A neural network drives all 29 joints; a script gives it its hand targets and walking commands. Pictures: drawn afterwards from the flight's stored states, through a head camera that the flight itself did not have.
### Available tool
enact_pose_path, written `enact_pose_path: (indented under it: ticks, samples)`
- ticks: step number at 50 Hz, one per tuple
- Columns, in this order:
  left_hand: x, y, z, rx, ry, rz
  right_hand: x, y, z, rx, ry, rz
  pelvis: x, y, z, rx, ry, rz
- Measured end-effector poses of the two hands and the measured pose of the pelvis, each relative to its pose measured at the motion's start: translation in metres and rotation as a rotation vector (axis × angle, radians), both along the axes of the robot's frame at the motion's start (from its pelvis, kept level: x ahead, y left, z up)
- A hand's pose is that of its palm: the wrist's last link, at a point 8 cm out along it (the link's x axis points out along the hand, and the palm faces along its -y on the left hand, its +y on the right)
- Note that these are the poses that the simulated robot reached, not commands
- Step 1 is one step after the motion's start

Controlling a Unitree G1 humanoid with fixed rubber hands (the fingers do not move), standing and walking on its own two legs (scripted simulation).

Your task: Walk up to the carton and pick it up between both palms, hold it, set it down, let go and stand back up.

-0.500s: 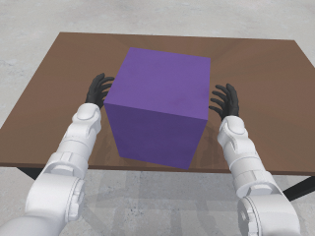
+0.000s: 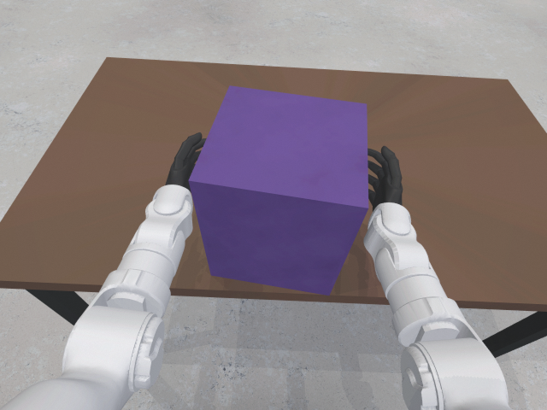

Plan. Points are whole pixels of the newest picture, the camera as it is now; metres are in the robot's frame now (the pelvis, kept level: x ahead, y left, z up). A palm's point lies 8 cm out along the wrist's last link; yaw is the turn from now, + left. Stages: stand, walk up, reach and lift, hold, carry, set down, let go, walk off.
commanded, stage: reach and lift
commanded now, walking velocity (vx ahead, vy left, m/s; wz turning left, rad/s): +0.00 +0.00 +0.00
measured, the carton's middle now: (282, 196) +0.43 -0.01 +0.05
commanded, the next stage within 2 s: none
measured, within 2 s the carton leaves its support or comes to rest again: leaves its support in 1.22 s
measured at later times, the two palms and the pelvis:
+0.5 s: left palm (183, 184) +0.42 +0.14 +0.09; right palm (382, 204) +0.39 -0.16 +0.08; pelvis +0.01 +0.01 +0.00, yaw +0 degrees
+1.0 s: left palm (184, 185) +0.42 +0.14 +0.08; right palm (382, 204) +0.39 -0.16 +0.08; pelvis +0.01 +0.01 +0.00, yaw +0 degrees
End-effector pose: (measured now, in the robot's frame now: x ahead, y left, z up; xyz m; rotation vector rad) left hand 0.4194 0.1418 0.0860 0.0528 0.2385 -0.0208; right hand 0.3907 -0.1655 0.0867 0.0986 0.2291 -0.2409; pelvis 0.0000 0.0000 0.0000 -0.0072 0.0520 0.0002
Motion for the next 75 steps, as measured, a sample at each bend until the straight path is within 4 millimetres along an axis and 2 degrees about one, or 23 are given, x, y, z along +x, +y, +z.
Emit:
enact_pose_path:
  ticks: [17,34,56,75]
  samples:
    - [0.0,-0.003,0.002,0.017,-0.047,-0.022,-0.002,0.002,-0.001,-0.077,-0.05,0.001,0.001,0.0,0.0,0.0,0.002,0.0]
    - [-0.001,-0.003,-0.002,-0.031,-0.054,-0.011,-0.003,0.004,-0.003,-0.074,-0.071,-0.021,0.008,0.009,0.003,-0.012,0.019,0.0]
    - [-0.003,-0.005,-0.001,-0.038,-0.062,0.003,-0.004,0.004,-0.003,-0.074,-0.081,-0.034,0.009,0.01,0.003,-0.013,0.022,0.0]
    - [-0.022,-0.015,0.02,-0.023,-0.241,0.013,-0.019,-0.006,0.01,-0.113,-0.258,-0.026,0.0,0.009,0.003,-0.013,0.01,0.0]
